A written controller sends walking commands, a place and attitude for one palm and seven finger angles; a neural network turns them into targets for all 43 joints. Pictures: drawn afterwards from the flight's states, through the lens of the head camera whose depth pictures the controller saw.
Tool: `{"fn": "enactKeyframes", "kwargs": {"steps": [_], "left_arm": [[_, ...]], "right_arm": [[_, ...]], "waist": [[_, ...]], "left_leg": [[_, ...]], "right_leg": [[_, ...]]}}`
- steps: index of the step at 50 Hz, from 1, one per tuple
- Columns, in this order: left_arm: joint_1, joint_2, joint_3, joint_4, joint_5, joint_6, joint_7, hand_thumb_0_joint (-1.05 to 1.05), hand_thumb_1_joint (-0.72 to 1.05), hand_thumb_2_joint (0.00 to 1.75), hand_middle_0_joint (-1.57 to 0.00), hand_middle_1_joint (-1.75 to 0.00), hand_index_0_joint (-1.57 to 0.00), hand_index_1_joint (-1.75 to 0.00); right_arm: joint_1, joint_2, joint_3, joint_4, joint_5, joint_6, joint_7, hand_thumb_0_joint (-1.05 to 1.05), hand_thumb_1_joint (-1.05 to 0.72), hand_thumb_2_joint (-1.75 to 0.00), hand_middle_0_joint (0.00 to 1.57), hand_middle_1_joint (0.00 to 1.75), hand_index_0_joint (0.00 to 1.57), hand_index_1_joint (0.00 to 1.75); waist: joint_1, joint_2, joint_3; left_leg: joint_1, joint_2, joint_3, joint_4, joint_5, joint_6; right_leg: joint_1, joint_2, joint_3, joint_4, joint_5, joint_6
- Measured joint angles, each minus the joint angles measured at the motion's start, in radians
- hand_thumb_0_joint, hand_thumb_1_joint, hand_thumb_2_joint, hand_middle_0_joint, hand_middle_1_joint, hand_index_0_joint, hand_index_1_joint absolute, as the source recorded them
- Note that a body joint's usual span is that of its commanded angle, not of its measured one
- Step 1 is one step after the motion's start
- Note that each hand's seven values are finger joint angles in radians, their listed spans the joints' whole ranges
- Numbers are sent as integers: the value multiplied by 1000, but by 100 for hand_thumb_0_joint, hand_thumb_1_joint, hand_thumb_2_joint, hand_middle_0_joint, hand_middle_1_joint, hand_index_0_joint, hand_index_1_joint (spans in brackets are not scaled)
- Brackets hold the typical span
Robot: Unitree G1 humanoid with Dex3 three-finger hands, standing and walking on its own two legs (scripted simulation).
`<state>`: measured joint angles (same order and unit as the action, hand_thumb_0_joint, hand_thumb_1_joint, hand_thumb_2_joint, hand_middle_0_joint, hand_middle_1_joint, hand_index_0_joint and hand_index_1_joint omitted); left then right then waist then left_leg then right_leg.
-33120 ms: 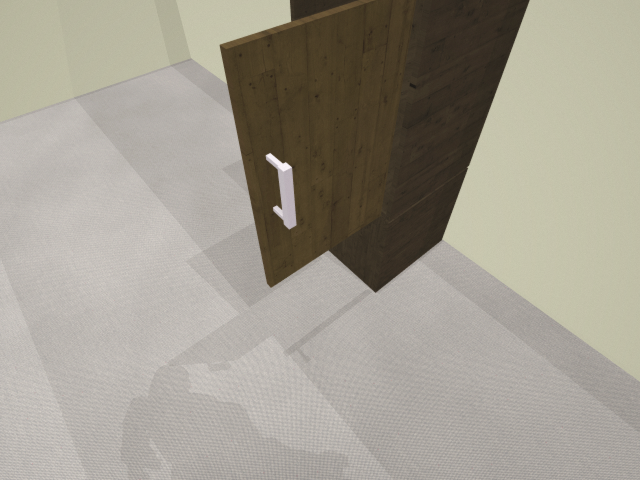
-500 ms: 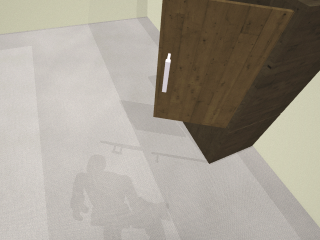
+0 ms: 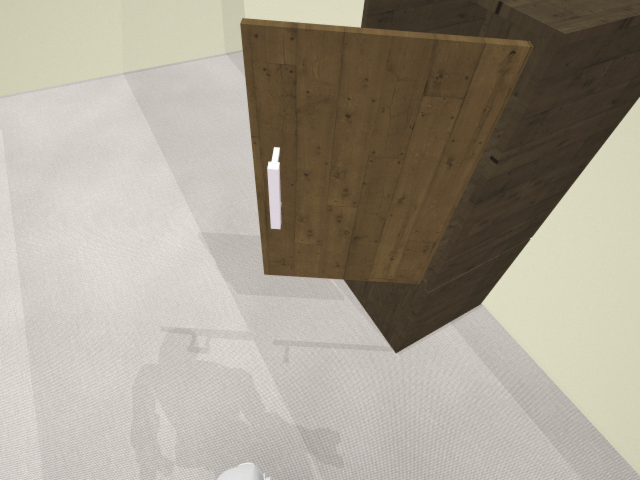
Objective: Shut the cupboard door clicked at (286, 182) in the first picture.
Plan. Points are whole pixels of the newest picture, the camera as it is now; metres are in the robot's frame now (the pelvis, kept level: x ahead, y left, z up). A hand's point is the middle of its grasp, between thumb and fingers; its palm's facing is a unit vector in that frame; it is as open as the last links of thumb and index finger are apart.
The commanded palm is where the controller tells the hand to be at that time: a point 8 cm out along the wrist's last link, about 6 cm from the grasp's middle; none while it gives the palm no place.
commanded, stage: take the last steps up to it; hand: left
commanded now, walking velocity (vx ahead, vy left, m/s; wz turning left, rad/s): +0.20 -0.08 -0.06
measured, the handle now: (276, 190) +0.58 +0.11 -0.02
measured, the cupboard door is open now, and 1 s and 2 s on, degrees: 58 58 58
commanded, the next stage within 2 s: come to a stop and stand still in 0.12 s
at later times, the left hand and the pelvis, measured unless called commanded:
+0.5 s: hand (238, 417) +0.23 +0.13 -0.16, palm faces -0.05 -0.98 -0.22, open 7.4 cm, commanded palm none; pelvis +0.13 -0.04 +0.00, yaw -1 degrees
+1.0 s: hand out of the picture +0.11 +0.21 -0.18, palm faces +0.03 -0.98 -0.22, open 7.4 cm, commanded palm none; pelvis +0.10 +0.01 +0.01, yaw -2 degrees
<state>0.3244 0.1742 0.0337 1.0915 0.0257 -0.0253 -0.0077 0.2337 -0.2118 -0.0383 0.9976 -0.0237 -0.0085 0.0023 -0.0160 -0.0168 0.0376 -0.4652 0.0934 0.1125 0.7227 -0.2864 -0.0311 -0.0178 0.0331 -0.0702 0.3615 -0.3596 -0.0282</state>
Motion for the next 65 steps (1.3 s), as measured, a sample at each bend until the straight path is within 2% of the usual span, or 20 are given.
{"fn": "enactKeyframes", "kwargs": {"steps": [2, 5, 7, 9, 15, 18, 21, 23, 26, 29, 32, 35, 36, 39, 42, 44, 50, 54, 58, 65], "left_arm": [[15, -2, 3, 13, -5, 7, -2, 0, 90, 90, -20, -30, -20, -30], [5, 10, 6, 22, -9, 31, -3, 0, 90, 90, -20, -30, -20, -30], [-21, 19, 10, 17, -4, 40, -6, 1, 90, 90, -20, -30, -20, -30], [-56, 24, 17, -2, 0, 42, -10, 1, 91, 90, -20, -30, -20, -30], [-142, 19, 17, -70, -4, 31, -5, 0, 91, 90, -19, -30, -20, -30], [-163, 25, 11, -94, -5, 21, 4, 0, 91, 90, -19, -30, -20, -30], [-180, 9, 1, -86, -1, 15, 17, 0, 91, 90, -19, -30, -20, -30], [-195, -9, -7, -82, 0, 16, 23, 0, 91, 90, -19, -30, -20, -30], [-216, -29, -7, -89, 3, 24, 35, 0, 90, 90, -20, -30, -20, -30], [-220, -30, 1, -104, 4, 31, 43, 0, 91, 90, -20, -30, -21, -30], [-214, -12, 8, -115, 9, 41, 44, 0, 91, 90, -20, -30, -21, -30], [-195, 17, 17, -117, 7, 51, 43, 0, 90, 90, -20, -30, -21, -30], [-184, 24, 19, -117, 3, 57, 42, 0, 90, 90, -20, -30, -21, -30], [-167, 57, 28, -103, -3, 89, 43, 0, 90, 90, -20, -30, -21, -30], [-145, 77, 34, -89, -4, 100, 40, 0, 91, 90, -20, -30, -20, -30], [-126, 81, 32, -80, -7, 96, 39, 0, 91, 90, -20, -30, -20, -30], [-71, 63, 8, -45, -10, 91, 37, 0, 91, 90, -19, -30, -20, -30], [-41, 43, -10, -21, -10, 65, 41, 0, 91, 90, -19, -30, -20, -30], [-36, -8, -30, 16, -10, 47, 41, 0, 91, 90, -19, -30, -20, -30], [-29, -43, -43, 36, -13, 37, 42, 0, 90, 90, -20, -30, -20, -30]], "right_arm": [[-4, 8, 8, -10, -3, -22, -1, 0, -91, -90, 19, 30, 20, 30], [-14, 37, 21, -14, -13, -43, -17, 0, -91, -90, 20, 30, 20, 30], [0, 54, 27, -13, -12, -43, -26, 0, -91, -90, 20, 30, 20, 30], [22, 68, 30, -1, -11, -42, -32, 0, -91, -90, 20, 30, 21, 30], [81, 82, 32, 51, -4, -16, -29, 0, -91, -90, 20, 30, 21, 30], [94, 89, 26, 71, 5, 7, -28, 0, -91, -90, 20, 30, 21, 30], [77, 70, 10, 79, 18, 34, -23, 0, -91, -90, 20, 30, 21, 30], [50, 51, -1, 73, 22, 50, -27, 0, -91, -90, 20, 30, 21, 30], [10, 29, -11, 55, 28, 60, -32, 0, -91, -90, 20, 30, 20, 30], [-28, 10, -17, 31, 26, 70, -30, 0, -91, -90, 20, 30, 20, 30], [-64, -1, -20, 1, 24, 69, -26, 0, -91, -90, 19, 30, 20, 30], [-83, -5, -16, -29, 23, 52, -21, 0, -91, -90, 19, 30, 20, 30], [-79, -10, -13, -41, 20, 43, -19, 0, -91, -90, 19, 30, 20, 30], [-80, 12, 1, -48, 4, 40, -25, 0, -91, -90, 19, 30, 20, 30], [-73, 35, 22, -49, 0, 37, -36, 0, -91, -90, 19, 30, 20, 30], [-71, 45, 32, -44, 4, 34, -39, 0, -91, -90, 20, 30, 20, 30], [-61, 70, 39, -10, 12, 25, -37, 0, -91, -90, 20, 30, 21, 30], [-45, 72, 31, 23, 25, 21, -36, 0, -92, -90, 20, 30, 21, 30], [-29, 46, 19, 65, 27, 21, -34, -1, -94, -90, 20, 30, 21, 30], [49, 47, 31, 134, 22, 23, -29, 0, -93, -90, 20, 30, 20, 30]], "waist": [[3, -8, 6], [2, -44, 17], [-1, -50, 20], [1, -48, 24], [-8, -2, 27], [-10, -7, 33], [-17, 19, 35], [-25, 37, 46], [-14, 29, 63], [3, 14, 64], [16, -6, 59], [21, -28, 48], [20, -21, 37], [29, -51, 35], [39, -56, 32], [46, -52, 32], [45, -25, 18], [39, -32, -1], [17, 15, 1], [1, -2, -13]], "left_leg": [[54, -11, 5, -113, 68, 17], [69, -17, 37, -56, 17, 64], [110, -19, 48, -89, 7, 63], [159, -23, 50, -155, 26, 52], [265, -7, 33, -272, 41, 27], [279, -4, 28, -216, -13, -2], [254, -1, 1, -114, -117, -9], [211, -25, -30, 3, -212, -6], [136, -79, -62, 198, -274, -8], [89, -107, -71, 263, -261, -18], [88, -108, -74, 193, -222, -20], [161, -93, -72, -43, -78, -15], [190, -79, -75, -124, -23, 8], [194, -88, -61, -114, -36, 71], [219, -88, -56, -173, -5, 82], [234, -90, -52, -215, 24, 86], [244, -103, -36, -281, 73, 95], [217, -127, -12, -264, 76, 90], [235, -115, -18, -299, 106, 83], [266, -104, -21, -342, 137, 70]], "right_leg": [[-7, -2, 7, 89, -69, 5], [-168, -14, 45, 495, -158, -15], [-283, -24, 44, 700, -120, -12], [-363, -49, 36, 746, -62, -1], [-406, -97, 19, 418, 44, 33], [-338, -103, 24, 204, 217, 42], [-321, -93, 20, 219, 124, 42], [-314, -90, 12, 217, 119, 38], [-296, -101, 11, 182, 141, 33], [-286, -112, 10, 143, 164, 40], [-287, -120, 8, 124, 181, 52], [-308, -125, 10, 157, 174, 72], [-323, -119, 5, 187, 159, 76], [-377, -88, 71, 379, -58, 61], [-408, -40, 111, 569, -95, 54], [-395, -29, 111, 606, -85, 59], [-245, -44, 78, 385, -82, 57], [-114, -67, 94, 98, 48, 38], [-98, -54, 90, 63, 63, 48], [-76, -41, 89, 37, 89, 37]]}}
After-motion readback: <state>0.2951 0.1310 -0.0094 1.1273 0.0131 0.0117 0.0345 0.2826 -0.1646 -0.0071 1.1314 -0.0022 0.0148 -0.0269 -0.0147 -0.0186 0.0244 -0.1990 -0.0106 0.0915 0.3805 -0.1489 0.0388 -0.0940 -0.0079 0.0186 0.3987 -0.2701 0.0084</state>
